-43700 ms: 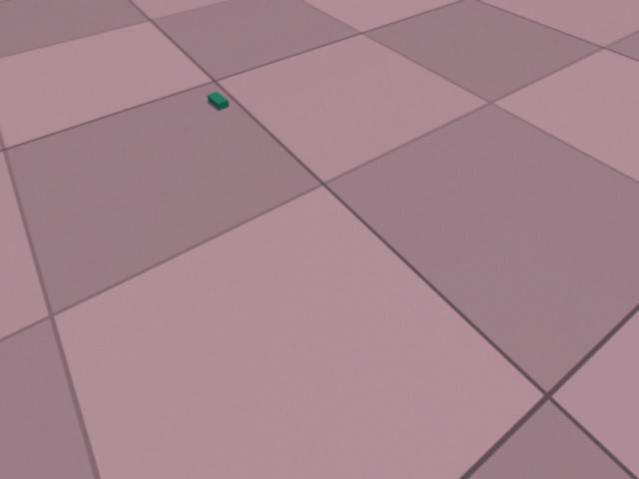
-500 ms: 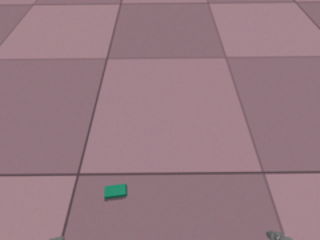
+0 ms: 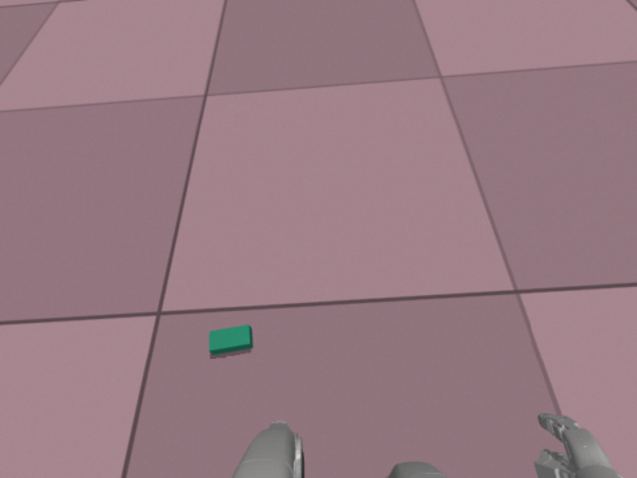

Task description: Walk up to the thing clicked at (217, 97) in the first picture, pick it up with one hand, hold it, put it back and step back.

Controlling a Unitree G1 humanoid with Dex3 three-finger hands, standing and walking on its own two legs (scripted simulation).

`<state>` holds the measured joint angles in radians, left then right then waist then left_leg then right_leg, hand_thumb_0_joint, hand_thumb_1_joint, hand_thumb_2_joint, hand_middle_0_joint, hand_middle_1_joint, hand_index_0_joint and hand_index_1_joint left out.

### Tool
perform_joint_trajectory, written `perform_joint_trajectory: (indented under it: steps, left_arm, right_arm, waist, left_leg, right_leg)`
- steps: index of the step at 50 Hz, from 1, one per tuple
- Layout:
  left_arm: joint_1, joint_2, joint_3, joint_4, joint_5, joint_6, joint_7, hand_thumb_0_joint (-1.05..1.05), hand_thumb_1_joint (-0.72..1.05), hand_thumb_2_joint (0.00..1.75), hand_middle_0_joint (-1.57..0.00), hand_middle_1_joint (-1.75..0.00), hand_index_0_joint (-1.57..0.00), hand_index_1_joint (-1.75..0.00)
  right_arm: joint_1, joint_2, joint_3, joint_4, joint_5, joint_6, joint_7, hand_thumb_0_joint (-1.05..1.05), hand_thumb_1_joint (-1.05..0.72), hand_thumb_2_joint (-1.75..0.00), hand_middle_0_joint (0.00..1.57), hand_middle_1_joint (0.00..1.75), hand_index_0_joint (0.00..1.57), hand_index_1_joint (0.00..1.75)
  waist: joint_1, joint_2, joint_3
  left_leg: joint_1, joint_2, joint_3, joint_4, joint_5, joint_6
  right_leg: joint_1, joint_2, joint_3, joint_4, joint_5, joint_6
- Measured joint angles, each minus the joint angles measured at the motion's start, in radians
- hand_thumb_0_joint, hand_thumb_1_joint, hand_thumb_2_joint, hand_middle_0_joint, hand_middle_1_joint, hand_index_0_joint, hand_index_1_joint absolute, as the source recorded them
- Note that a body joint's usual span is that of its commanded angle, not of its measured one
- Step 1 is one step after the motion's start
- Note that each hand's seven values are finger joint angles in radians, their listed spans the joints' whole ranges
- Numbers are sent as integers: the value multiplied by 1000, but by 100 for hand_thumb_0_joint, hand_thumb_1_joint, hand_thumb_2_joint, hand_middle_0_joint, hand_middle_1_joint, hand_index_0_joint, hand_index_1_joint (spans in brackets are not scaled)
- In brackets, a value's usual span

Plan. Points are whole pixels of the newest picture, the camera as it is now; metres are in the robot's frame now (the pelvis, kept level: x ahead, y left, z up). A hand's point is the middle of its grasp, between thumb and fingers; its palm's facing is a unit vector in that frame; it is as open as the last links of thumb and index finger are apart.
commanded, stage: step back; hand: left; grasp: from above
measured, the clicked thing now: (231, 339) +0.55 +0.35 -0.73
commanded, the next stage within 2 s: none
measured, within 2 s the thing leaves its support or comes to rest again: neither
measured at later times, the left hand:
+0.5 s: hand out of the picture -0.01 +0.28 -0.13, palm faces +0.07 -0.93 -0.37, open 7.4 cm
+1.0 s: hand out of the picture -0.19 +0.25 -0.10, palm faces +0.06 -0.88 -0.47, open 7.4 cm
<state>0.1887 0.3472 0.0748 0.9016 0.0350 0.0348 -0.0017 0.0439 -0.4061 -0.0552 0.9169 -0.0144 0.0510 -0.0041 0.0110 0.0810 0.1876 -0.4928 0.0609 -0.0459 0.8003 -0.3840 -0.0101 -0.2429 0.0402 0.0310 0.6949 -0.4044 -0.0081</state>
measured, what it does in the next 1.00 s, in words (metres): walks backwards: left foot, then right foot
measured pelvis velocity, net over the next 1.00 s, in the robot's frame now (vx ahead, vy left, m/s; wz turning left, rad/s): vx -0.29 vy -0.03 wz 0.08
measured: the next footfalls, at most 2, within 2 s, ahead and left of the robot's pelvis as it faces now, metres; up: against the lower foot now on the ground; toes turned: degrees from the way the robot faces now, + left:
left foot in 0.32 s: -0.07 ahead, +0.11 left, +0.00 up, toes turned +3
right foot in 0.72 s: -0.17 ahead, -0.14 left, +0.00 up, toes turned +4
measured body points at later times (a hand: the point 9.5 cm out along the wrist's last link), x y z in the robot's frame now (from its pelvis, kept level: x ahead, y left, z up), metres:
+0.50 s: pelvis -0.12 +0.01 +0.02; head -0.06 +0.03 +0.46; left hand -0.02 +0.32 -0.11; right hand +0.00 -0.30 -0.09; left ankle -0.11 +0.11 -0.72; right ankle -0.14 -0.14 -0.62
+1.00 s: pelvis -0.29 -0.03 +0.01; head -0.23 -0.06 +0.46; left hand -0.20 +0.30 -0.07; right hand -0.21 -0.35 -0.13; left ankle -0.36 +0.13 -0.64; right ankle -0.21 -0.14 -0.72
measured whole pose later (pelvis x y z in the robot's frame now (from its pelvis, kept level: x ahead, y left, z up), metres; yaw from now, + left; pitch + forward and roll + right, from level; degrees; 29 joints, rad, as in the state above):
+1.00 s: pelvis -0.29 -0.03 +0.01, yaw +5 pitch -1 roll +1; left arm 0.14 0.34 0.07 0.81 0.04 0.03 0.02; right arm 0.22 -0.44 -0.07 0.91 -0.01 0.07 -0.01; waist 0.00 0.07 0.16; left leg -0.39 -0.10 -0.17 1.11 -0.47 -0.04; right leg -0.36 -0.03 0.00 0.59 -0.21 -0.01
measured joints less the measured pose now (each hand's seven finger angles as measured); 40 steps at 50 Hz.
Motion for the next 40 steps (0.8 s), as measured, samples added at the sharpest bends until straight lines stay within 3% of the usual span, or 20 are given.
perform_joint_trajectory:
  steps: [1, 3, 7, 13, 15, 16, 18, 21, 23, 26, 29, 32, 35, 37, 38, 40]
  left_arm:
    - [15, -3, -3, -2, 3, 2, -2, 1, 91, 90, -21, -30, -21, -30]
    - [40, -13, -4, -4, 2, 7, 1, 1, 91, 90, -21, -30, -21, -30]
    - [36, -18, -4, -25, 1, 12, 9, 1, 90, 90, -21, -30, -21, -30]
    - [-48, 0, -5, -107, -8, -5, 30, 1, 90, 90, -21, -30, -21, -30]
    - [-76, 14, -9, -125, -14, -3, 32, 1, 90, 90, -21, -30, -21, -30]
    - [-89, 23, -12, -130, -18, 1, 30, 1, 90, 90, -21, -30, -21, -30]
    - [-115, 42, -11, -125, -26, 13, 29, 1, 91, 90, -21, -30, -21, -30]
    - [-116, 35, -12, -101, -26, 30, 34, 1, 91, 90, -21, -30, -21, -30]
    - [-104, 35, -12, -91, -31, 33, 33, 1, 91, 90, -21, -30, -21, -30]
    - [-78, 40, -7, -89, -34, 25, 32, 1, 91, 90, -21, -30, -21, -30]
    - [-62, 43, -3, -83, -29, 18, 34, 1, 91, 90, -21, -30, -21, -30]
    - [-49, 44, -2, -77, -27, 11, 33, 1, 91, 90, -21, -30, -21, -30]
    - [-36, 43, -2, -63, -22, 0, 27, 1, 91, 90, -21, -30, -21, -30]
    - [-41, 22, -2, -39, -12, -7, 24, 1, 91, 90, -21, -30, -21, -30]
    - [-36, 8, -6, -33, -6, -9, 20, 1, 91, 90, -21, -30, -21, -30]
    - [-11, 1, -15, -38, 0, -7, 9, 1, 91, 90, -21, -30, -21, -30]
  right_arm:
    - [8, 6, -1, 5, 1, 4, -2, 1, -91, -89, 20, 30, 20, 30]
    - [26, 7, -1, 11, 10, 8, 2, 1, -91, -89, 20, 30, 20, 30]
    - [79, -9, 3, 4, 21, -1, -9, 1, -91, -89, 20, 30, 20, 30]
    - [118, -15, 3, 3, 10, 2, -19, 1, -91, -90, 20, 30, 20, 30]
    - [120, -7, 2, -4, 5, -5, -13, 1, -91, -90, 20, 30, 20, 30]
    - [120, -2, 0, -6, 3, -12, -10, 1, -91, -90, 20, 30, 20, 30]
    - [106, 25, -3, -5, -7, -16, -3, 1, -91, -90, 20, 30, 20, 30]
    - [105, 35, 5, -24, -17, -18, 12, 1, -91, -89, 20, 30, 20, 30]
    - [104, 42, 8, -34, -23, -17, 10, 1, -90, -89, 21, 30, 20, 30]
    - [88, 48, 10, -50, -17, -18, 3, 1, -90, -89, 21, 30, 20, 30]
    - [64, 47, 9, -73, -9, -22, -1, 1, -90, -89, 21, 30, 20, 30]
    - [37, 43, 8, -96, -7, -23, -1, 1, -90, -89, 21, 30, 20, 30]
    - [15, 32, 8, -109, -8, -13, 6, 0, -90, -89, 21, 30, 20, 30]
    - [3, 13, 2, -100, -2, -1, 9, 0, -90, -89, 21, 30, 20, 30]
    - [6, 4, -3, -89, 2, 6, 8, 0, -90, -89, 21, 30, 20, 30]
    - [29, 8, -10, -66, 4, 26, 3, 1, -90, -89, 20, 30, 20, 30]
  waist:
    - [16, -20, -9]
    - [30, -43, -24]
    - [13, -38, -46]
    - [-2, -42, 0]
    - [-10, -58, 14]
    - [-15, -70, 21]
    - [-3, -126, 48]
    - [-22, -107, 32]
    - [-26, -100, 11]
    - [-15, -103, -12]
    - [-8, -98, -4]
    - [0, -88, 14]
    - [4, -75, 22]
    - [-6, -20, 37]
    - [-16, 11, 35]
    - [-1, 1, 4]
  left_leg:
    - [-13, -47, -17, 85, -63, -1]
    - [-20, -118, -47, 230, -89, 3]
    - [6, -184, -88, 354, -77, -2]
    - [142, -137, -32, 131, -133, -3]
    - [202, -108, -8, -37, -81, 11]
    - [233, -100, 0, -124, -9, 20]
    - [244, -129, 26, -143, 19, 38]
    - [224, -101, 7, -142, 37, 51]
    - [220, -86, 3, -180, 72, 50]
    - [206, -73, 22, -225, 118, 47]
    - [186, -64, 37, -231, 148, 46]
    - [156, -52, 58, -212, 168, 41]
    - [111, -40, 77, -166, 177, 26]
    - [84, -11, 53, -122, 179, 12]
    - [69, -12, 19, -101, 147, 15]
    - [19, -83, -37, 50, -26, 6]
  right_leg:
    - [-13, -14, 19, 4, 7, -6]
    - [-19, -33, 45, -27, 38, -10]
    - [-46, -40, 18, -86, 95, -9]
    - [-104, -52, -48, -64, 127, -7]
    - [-132, -66, -66, -31, 127, 0]
    - [-147, -75, -73, -6, 122, 6]
    - [-165, -94, -33, 42, 115, 5]
    - [-207, 3, 36, 266, -114, 1]
    - [-225, 57, 82, 416, -143, -6]
    - [-219, 84, 121, 524, -124, 0]
    - [-162, 65, 117, 461, -124, 24]
    - [-94, 25, 86, 287, -121, 37]
    - [-16, -15, 44, 47, -43, 30]
    - [16, 8, 10, -37, 42, 8]
    - [15, 21, -9, -39, 51, 0]
    - [-17, 1, -1, -22, 58, -13]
